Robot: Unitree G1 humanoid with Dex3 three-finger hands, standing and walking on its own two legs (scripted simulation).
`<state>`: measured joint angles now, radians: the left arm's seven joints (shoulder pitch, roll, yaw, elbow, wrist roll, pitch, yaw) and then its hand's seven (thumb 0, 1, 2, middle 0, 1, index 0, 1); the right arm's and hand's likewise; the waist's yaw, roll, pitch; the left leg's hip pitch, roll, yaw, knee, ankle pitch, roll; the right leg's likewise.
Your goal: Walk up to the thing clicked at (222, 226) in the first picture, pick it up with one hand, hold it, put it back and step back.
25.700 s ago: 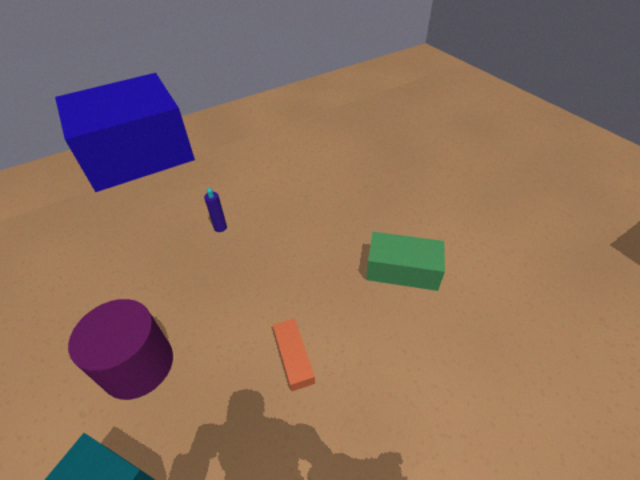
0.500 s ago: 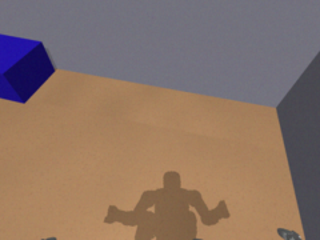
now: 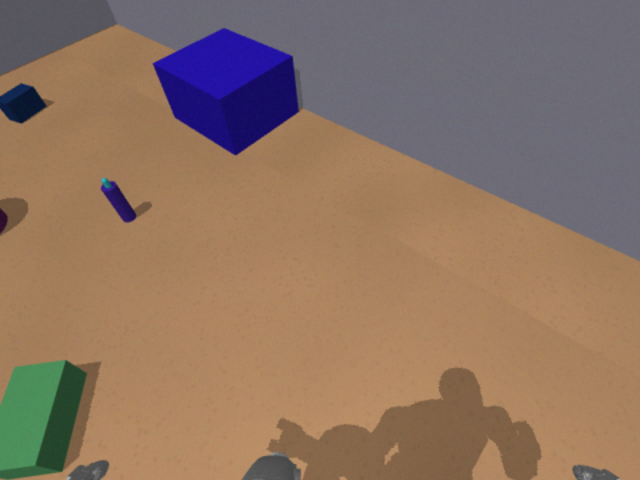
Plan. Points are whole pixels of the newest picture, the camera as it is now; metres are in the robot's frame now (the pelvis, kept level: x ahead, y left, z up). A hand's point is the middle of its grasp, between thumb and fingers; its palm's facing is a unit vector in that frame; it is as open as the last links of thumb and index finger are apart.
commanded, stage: walk up
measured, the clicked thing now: (117, 199) +1.16 +0.94 -0.64
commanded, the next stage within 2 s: stand in 1.68 s
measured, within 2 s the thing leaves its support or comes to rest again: neither
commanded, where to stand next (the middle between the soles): +0.08 +0.04 m, yaw +30 degrees
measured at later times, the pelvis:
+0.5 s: pelvis +0.01 +0.00 -0.02, yaw +19 degrees
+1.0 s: pelvis +0.01 +0.01 -0.01, yaw +29 degrees
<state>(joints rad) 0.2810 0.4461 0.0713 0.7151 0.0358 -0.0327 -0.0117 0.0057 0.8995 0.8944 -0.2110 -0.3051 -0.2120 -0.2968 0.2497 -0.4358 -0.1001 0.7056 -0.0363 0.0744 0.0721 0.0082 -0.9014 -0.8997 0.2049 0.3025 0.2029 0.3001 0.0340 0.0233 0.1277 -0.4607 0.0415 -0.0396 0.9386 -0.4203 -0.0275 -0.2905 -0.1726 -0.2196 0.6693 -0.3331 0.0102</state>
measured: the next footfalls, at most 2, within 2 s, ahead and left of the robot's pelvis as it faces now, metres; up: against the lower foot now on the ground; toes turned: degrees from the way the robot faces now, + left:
left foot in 0.10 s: +0.07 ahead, +0.16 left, +0.00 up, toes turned +5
right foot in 0.38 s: +0.13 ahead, -0.09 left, +0.00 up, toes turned +26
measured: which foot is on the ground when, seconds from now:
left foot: up 0.00-0.08, down 0.10-0.42, up 0.44-0.68, down 0.70-1.00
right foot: down 0.00-0.10, up 0.12-0.36, down 0.38-1.00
